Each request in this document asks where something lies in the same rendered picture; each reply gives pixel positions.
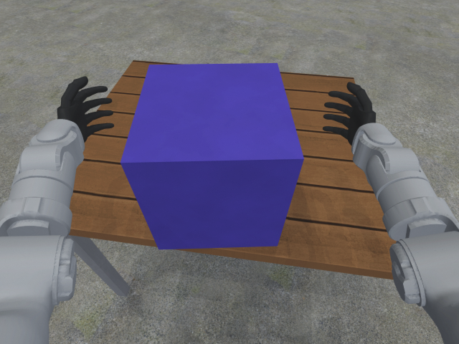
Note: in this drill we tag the robot left hand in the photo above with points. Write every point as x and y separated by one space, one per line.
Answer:
73 108

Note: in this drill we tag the right robot upper arm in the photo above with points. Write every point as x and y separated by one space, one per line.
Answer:
425 271

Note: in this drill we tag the table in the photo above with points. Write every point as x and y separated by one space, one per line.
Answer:
334 221

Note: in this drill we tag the robot left forearm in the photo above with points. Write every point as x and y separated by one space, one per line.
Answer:
39 201

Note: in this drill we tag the robot right forearm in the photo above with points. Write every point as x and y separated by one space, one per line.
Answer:
410 206

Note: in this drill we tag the robot right hand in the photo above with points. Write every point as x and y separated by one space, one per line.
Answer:
360 112

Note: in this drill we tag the left robot upper arm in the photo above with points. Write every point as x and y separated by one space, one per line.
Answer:
36 273

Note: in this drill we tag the carton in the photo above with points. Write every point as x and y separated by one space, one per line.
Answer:
213 156

